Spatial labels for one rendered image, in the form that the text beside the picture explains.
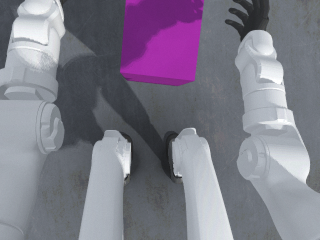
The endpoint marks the robot left foot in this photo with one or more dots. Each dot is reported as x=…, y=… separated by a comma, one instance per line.
x=129, y=140

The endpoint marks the robot right foot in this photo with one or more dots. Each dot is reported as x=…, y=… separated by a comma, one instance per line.
x=169, y=155

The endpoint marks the robot left forearm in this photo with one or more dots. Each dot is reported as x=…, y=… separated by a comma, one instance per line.
x=33, y=52

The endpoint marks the robot right upper arm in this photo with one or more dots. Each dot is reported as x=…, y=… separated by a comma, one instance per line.
x=278, y=168

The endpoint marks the robot foot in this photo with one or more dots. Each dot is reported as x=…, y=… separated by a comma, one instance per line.
x=129, y=140
x=169, y=155

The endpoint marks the robot right forearm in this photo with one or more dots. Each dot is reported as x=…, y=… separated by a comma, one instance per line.
x=263, y=91

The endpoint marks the right robot hand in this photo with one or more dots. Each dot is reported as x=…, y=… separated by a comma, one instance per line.
x=257, y=18

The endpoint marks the robot left upper arm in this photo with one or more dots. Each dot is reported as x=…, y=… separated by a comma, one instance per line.
x=29, y=131

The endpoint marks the carton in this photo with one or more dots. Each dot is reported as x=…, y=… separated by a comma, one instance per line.
x=161, y=41

